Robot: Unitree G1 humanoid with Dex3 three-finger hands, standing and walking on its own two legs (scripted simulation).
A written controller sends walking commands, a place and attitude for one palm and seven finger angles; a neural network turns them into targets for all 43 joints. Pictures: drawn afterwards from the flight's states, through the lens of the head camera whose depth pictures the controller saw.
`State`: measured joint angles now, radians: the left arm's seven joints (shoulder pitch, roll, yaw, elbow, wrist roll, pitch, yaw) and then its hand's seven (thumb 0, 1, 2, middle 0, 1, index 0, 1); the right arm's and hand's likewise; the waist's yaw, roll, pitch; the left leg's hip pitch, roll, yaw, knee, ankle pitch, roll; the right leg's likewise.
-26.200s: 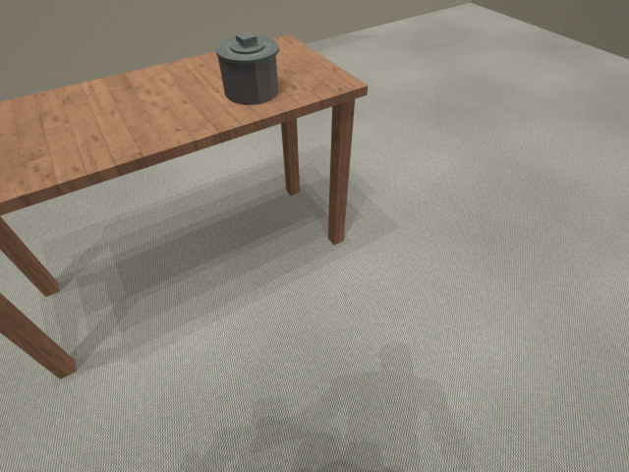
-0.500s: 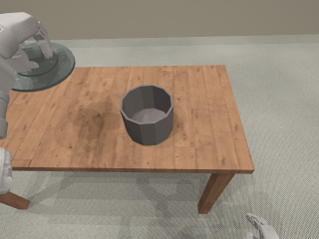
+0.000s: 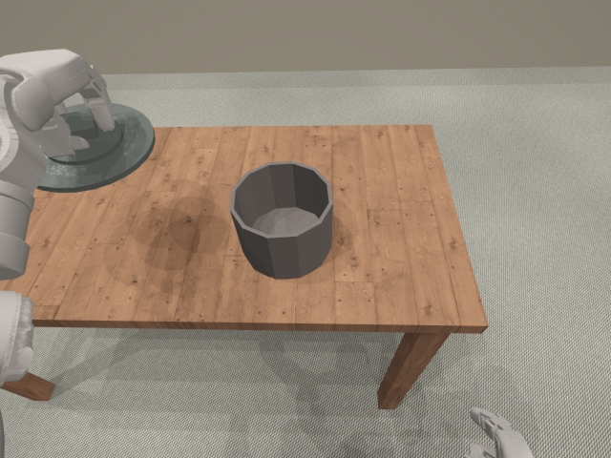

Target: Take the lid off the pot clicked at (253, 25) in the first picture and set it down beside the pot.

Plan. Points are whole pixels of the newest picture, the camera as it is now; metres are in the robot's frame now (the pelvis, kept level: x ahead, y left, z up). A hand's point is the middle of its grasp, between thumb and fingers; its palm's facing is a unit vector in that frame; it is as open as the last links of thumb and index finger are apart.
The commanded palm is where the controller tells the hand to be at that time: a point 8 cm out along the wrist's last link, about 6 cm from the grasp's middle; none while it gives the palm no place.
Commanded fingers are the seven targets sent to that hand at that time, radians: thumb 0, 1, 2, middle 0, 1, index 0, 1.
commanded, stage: lower the lid onto the table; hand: left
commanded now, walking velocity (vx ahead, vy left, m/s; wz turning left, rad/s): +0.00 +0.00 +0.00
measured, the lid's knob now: (77, 126) +0.46 +0.30 +0.19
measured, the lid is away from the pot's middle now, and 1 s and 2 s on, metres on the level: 0.24 0.24 0.24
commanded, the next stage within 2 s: none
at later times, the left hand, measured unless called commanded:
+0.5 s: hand (79, 156) +0.42 +0.28 +0.18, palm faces -0.30 -0.05 -0.95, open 6.7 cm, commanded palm +0.41 +0.28 +0.25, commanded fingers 0.00 0.54 1.13 -0.85 -0.96 -0.93 -1.01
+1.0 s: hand (93, 179) +0.42 +0.29 +0.14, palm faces -0.37 -0.06 -0.93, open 6.6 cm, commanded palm +0.42 +0.29 +0.22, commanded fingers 0.00 0.54 1.13 -0.85 -0.96 -0.93 -1.01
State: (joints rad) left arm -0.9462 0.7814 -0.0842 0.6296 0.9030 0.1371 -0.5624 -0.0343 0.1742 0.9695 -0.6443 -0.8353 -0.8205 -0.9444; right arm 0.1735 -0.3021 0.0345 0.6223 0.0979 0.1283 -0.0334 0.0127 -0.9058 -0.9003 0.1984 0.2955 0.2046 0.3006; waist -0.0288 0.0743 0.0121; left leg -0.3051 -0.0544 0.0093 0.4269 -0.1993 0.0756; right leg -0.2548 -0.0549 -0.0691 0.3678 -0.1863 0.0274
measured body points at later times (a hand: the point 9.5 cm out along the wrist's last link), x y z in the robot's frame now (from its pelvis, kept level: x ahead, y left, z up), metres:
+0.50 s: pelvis +0.00 -0.01 +0.00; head +0.04 -0.02 +0.45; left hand +0.43 +0.28 +0.23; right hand +0.14 -0.27 -0.12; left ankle +0.01 +0.07 -0.74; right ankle -0.01 -0.15 -0.74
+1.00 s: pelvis +0.00 +0.00 +0.00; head +0.05 -0.02 +0.45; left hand +0.44 +0.29 +0.19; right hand +0.12 -0.27 -0.12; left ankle +0.01 +0.07 -0.74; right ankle +0.00 -0.15 -0.74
